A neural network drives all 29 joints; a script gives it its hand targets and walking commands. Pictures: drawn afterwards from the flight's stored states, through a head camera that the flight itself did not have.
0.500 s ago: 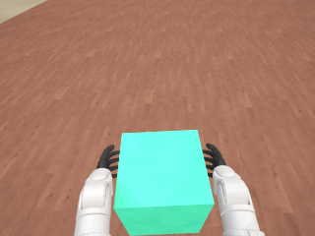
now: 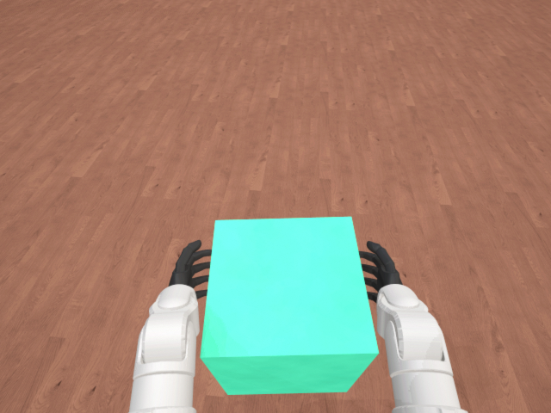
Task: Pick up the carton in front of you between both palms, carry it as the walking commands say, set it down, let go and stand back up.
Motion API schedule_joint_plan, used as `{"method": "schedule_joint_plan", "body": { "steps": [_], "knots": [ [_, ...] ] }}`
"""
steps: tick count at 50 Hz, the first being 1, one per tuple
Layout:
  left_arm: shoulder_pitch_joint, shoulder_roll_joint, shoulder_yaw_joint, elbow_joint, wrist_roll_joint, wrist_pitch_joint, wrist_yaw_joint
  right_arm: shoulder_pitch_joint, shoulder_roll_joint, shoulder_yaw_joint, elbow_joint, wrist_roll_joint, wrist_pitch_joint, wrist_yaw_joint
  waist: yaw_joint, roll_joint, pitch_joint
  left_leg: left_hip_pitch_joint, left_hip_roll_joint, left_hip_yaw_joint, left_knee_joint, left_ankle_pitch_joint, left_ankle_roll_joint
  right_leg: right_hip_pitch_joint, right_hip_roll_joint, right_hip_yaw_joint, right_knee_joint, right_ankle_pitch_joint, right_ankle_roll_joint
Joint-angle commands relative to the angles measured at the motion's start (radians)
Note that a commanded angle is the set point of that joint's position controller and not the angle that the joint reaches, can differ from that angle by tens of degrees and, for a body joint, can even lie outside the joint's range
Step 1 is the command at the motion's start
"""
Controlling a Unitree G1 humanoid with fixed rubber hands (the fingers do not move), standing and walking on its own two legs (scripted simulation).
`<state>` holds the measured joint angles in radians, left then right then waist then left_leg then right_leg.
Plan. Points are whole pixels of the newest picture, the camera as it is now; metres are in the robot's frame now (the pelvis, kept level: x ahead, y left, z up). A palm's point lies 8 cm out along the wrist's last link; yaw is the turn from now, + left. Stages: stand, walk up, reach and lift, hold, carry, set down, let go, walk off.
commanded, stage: carry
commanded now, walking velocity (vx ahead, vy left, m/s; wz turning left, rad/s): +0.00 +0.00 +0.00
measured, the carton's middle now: (285, 311) +0.29 +0.00 -0.04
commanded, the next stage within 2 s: none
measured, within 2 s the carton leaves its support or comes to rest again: neither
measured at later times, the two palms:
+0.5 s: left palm (200, 198) +0.47 +0.15 +0.05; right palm (365, 201) +0.46 -0.15 +0.05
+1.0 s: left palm (192, 201) +0.47 +0.16 +0.04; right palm (355, 200) +0.47 -0.14 +0.04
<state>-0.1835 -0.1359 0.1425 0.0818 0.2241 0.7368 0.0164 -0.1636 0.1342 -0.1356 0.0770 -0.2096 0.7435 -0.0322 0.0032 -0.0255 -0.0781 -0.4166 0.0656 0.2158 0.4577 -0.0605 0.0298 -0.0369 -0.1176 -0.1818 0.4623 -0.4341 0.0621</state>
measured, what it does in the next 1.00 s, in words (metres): walks ahead: right foot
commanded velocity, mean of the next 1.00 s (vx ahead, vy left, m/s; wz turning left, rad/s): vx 0.00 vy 0.00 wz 0.00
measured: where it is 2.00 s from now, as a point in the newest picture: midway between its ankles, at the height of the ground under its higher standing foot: outside the picture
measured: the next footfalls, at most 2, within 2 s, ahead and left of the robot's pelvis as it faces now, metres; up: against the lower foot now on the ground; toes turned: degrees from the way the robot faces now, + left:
right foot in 0.30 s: +0.22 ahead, -0.12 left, +0.00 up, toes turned +15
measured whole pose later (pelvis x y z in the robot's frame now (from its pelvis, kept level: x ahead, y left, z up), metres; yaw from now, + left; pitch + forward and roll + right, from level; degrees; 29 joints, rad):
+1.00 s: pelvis +0.18 +0.01 +0.00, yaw +1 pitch +3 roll -1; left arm -0.20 -0.14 0.16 0.12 0.23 0.73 0.02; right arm -0.19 0.14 -0.15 0.12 -0.21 0.74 -0.04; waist 0.00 0.01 -0.09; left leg -0.15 0.06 0.19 0.50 -0.41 0.00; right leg -0.31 -0.07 -0.20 0.54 -0.28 -0.01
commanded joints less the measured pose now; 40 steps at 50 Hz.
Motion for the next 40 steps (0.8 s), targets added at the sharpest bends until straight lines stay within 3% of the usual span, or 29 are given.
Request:
{"method": "schedule_joint_plan", "body": {
  "steps": [1, 2, 3, 4, 5, 7, 10, 12, 14, 15, 16, 17, 18, 22, 27, 35, 40],
  "knots": [
    [-0.347, -0.788, -0.519, -0.029, -0.195, -0.019, -0.184, -0.395, 0.791, 0.497, -0.031, 0.202, -0.042, 0.199, -0.030, 0.327, -0.291, 0.661, 0.358, -0.537, -0.157, 0.208, 0.170, -0.520, 0.101, -0.003, 0.556, -0.043, 0.002],
    [-0.356, -0.797, -0.544, -0.038, -0.214, -0.026, -0.189, -0.393, 0.818, 0.501, -0.018, 0.215, -0.050, 0.203, -0.027, 0.289, -0.294, 0.646, 0.389, -0.538, -0.158, 0.416, 0.213, -0.573, 0.072, 0.097, 0.676, -0.137, -0.019],
    [-0.379, -0.822, -0.570, -0.049, -0.229, -0.039, -0.196, -0.384, 0.848, 0.508, -0.015, 0.220, -0.062, 0.205, -0.024, 0.216, -0.302, 0.610, 0.364, -0.455, -0.139, 0.561, 0.206, -0.572, 0.050, 0.135, 0.702, -0.134, -0.039],
    [-0.388, -0.849, -0.591, -0.060, -0.238, -0.055, -0.201, -0.384, 0.869, 0.524, -0.032, 0.231, -0.076, 0.209, -0.020, 0.141, -0.320, 0.593, 0.338, -0.375, -0.130, 0.551, 0.171, -0.563, 0.016, 0.158, 0.651, -0.106, -0.052],
    [-0.396, -0.871, -0.595, -0.067, -0.241, -0.071, -0.205, -0.401, 0.895, 0.542, -0.048, 0.243, -0.091, 0.214, -0.016, 0.112, -0.316, 0.564, 0.311, -0.308, -0.148, 0.520, 0.131, -0.535, -0.004, 0.162, 0.532, -0.056, -0.057],
    [-0.397, -0.901, -0.621, -0.077, -0.252, -0.099, -0.204, -0.434, 0.906, 0.577, -0.073, 0.267, -0.119, 0.220, -0.013, 0.145, -0.327, 0.512, 0.255, -0.190, -0.160, 0.517, 0.096, -0.424, 0.026, 0.118, 0.339, 0.014, -0.053],
    [-0.388, -0.898, -0.662, -0.120, -0.273, -0.113, -0.193, -0.449, 0.901, 0.621, -0.114, 0.284, -0.136, 0.220, -0.014, 0.175, -0.347, 0.476, 0.222, -0.098, -0.129, 0.515, 0.090, -0.319, 0.065, 0.062, 0.149, 0.124, -0.054],
    [-0.397, -0.870, -0.682, -0.174, -0.284, -0.099, -0.186, -0.442, 0.881, 0.647, -0.161, 0.292, -0.123, 0.213, -0.016, 0.187, -0.347, 0.450, 0.203, -0.064, -0.098, 0.432, 0.081, -0.259, 0.067, 0.023, 0.054, 0.250, -0.051],
    [-0.376, -0.835, -0.675, -0.183, -0.278, -0.068, -0.181, -0.419, 0.840, 0.640, -0.178, 0.278, -0.092, 0.202, -0.008, 0.152, -0.327, 0.375, 0.157, -0.036, -0.041, 0.255, 0.034, -0.138, 0.052, 0.002, -0.114, 0.481, -0.051],
    [-0.357, -0.811, -0.654, -0.172, -0.266, -0.051, -0.180, -0.399, 0.815, 0.626, -0.173, 0.260, -0.074, 0.195, -0.007, 0.124, -0.328, 0.308, 0.149, -0.040, -0.014, 0.160, 0.007, -0.044, -0.002, 0.034, -0.123, 0.534, -0.053],
    [-0.350, -0.778, -0.626, -0.156, -0.253, -0.035, -0.180, -0.376, 0.785, 0.606, -0.159, 0.238, -0.056, 0.188, -0.012, 0.042, -0.341, 0.236, 0.128, -0.041, 0.030, -0.013, -0.023, 0.045, -0.108, 0.124, -0.095, 0.752, -0.054],
    [-0.345, -0.770, -0.593, -0.120, -0.234, -0.024, -0.179, -0.375, 0.768, 0.585, -0.149, 0.226, -0.039, 0.186, -0.012, -0.049, -0.350, 0.225, 0.074, -0.085, 0.003, -0.108, -0.049, 0.062, -0.153, 0.166, -0.023, 0.887, -0.116],
    [-0.317, -0.756, -0.545, -0.074, -0.217, -0.020, -0.181, -0.383, 0.751, 0.566, -0.134, 0.217, -0.026, 0.188, -0.006, -0.098, -0.333, 0.255, 0.067, -0.089, 0.001, -0.127, -0.053, 0.025, -0.152, 0.183, -0.032, 0.839, -0.133],
    [-0.309, -0.782, -0.458, 0.032, -0.181, -0.026, -0.191, -0.432, 0.777, 0.536, -0.052, 0.203, -0.030, 0.196, -0.004, -0.047, -0.289, 0.290, 0.096, -0.084, 0.036, 0.156, -0.062, -0.032, -0.091, 0.099, 0.029, 0.970, -0.110],
    [-0.391, -0.853, -0.504, 0.014, -0.215, -0.037, -0.208, -0.459, 0.853, 0.549, -0.031, 0.226, -0.041, 0.209, -0.002, -0.004, -0.331, 0.289, 0.080, -0.078, 0.045, 0.233, -0.075, 0.010, -0.085, 0.096, 0.076, 1.066, -0.113],
    [-0.414, -0.866, -0.563, -0.040, -0.246, -0.040, -0.207, -0.451, 0.863, 0.560, -0.062, 0.238, -0.047, 0.208, -0.004, 0.041, -0.340, 0.364, 0.091, -0.083, 0.045, 0.425, -0.061, -0.051, -0.045, 0.065, 0.088, 0.902, -0.093],
    [-0.402, -0.853, -0.558, -0.041, -0.240, -0.038, -0.202, -0.445, 0.847, 0.555, -0.067, 0.235, -0.046, 0.207, -0.005, 0.040, -0.331, 0.354, 0.093, -0.084, 0.045, 0.424, -0.056, -0.051, -0.041, 0.057, 0.085, 0.867, -0.088]
  ]
}}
